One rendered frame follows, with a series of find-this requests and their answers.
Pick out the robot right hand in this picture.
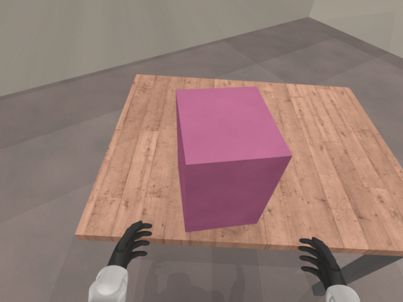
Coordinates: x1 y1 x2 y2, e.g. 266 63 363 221
298 237 347 291

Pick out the left robot forearm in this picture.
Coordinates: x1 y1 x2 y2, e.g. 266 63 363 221
88 266 128 302

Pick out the carton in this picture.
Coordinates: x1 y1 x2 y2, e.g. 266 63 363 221
176 86 293 232

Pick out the right robot forearm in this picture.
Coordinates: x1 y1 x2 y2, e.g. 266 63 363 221
326 284 360 302

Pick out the table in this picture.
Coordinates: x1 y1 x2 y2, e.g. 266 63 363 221
75 74 403 296

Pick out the robot left hand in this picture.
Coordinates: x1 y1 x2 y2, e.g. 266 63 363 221
107 221 152 269

